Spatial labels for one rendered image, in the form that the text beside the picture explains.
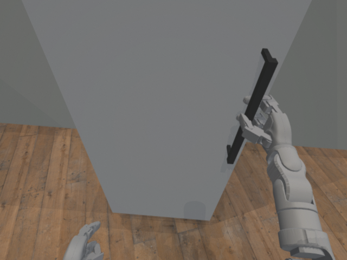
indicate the fridge door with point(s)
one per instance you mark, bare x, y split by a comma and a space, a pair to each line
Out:
154, 88

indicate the handle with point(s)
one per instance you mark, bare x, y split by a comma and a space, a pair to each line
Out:
258, 93

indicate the right robot hand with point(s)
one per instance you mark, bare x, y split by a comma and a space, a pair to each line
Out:
275, 130

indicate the left robot hand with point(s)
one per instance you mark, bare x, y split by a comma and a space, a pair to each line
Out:
79, 249

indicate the right robot forearm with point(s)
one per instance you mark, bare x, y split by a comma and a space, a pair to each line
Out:
300, 229

